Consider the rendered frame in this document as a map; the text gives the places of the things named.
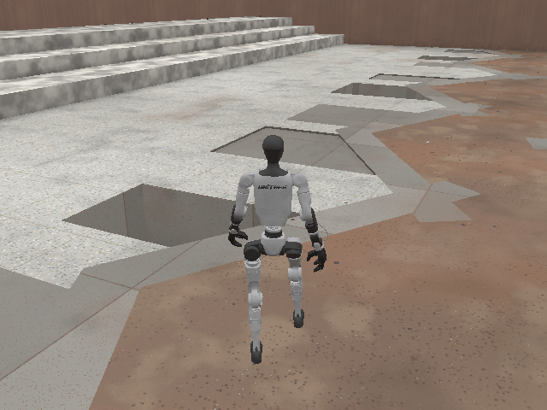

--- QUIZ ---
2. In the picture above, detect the humanoid robot torso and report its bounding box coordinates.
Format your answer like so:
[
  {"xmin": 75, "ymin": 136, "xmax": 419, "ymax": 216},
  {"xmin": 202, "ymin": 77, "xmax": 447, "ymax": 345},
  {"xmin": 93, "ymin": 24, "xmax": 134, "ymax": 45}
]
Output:
[{"xmin": 253, "ymin": 168, "xmax": 293, "ymax": 256}]

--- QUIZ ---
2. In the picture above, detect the robot left upper arm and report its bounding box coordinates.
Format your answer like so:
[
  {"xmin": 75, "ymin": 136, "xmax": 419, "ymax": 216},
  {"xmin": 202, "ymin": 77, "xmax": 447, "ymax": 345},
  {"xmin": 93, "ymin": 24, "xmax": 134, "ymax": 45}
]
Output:
[{"xmin": 234, "ymin": 172, "xmax": 256, "ymax": 217}]

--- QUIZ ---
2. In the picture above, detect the right robot foot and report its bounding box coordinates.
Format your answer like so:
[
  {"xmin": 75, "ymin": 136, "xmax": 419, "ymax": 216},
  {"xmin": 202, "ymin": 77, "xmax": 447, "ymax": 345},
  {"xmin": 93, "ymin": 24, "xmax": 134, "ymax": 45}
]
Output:
[{"xmin": 293, "ymin": 309, "xmax": 304, "ymax": 328}]

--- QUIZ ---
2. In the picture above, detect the left robot hand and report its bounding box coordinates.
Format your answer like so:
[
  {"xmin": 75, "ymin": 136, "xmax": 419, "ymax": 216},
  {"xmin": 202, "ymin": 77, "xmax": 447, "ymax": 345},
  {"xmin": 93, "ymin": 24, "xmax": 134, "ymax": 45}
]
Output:
[{"xmin": 228, "ymin": 231, "xmax": 248, "ymax": 247}]

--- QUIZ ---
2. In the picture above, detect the right robot forearm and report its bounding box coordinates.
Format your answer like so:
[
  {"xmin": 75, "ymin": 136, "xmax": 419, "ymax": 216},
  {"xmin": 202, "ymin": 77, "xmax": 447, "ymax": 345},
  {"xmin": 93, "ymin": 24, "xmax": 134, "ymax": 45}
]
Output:
[{"xmin": 305, "ymin": 208, "xmax": 324, "ymax": 251}]

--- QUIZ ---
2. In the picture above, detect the robot right upper arm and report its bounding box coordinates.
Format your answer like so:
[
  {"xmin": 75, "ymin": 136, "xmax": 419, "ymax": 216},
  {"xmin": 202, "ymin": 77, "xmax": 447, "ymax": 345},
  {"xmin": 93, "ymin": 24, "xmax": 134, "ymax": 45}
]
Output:
[{"xmin": 291, "ymin": 173, "xmax": 313, "ymax": 221}]

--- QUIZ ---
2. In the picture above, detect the right robot hand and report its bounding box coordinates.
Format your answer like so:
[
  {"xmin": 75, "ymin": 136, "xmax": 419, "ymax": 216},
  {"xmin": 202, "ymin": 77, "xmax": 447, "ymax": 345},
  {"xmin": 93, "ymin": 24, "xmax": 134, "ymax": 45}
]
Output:
[{"xmin": 307, "ymin": 248, "xmax": 326, "ymax": 272}]

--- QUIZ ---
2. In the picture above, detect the left robot forearm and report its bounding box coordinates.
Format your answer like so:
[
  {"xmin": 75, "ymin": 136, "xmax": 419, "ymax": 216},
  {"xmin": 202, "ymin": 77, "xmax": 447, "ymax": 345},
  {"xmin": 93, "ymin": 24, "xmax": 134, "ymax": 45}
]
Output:
[{"xmin": 229, "ymin": 204, "xmax": 243, "ymax": 234}]

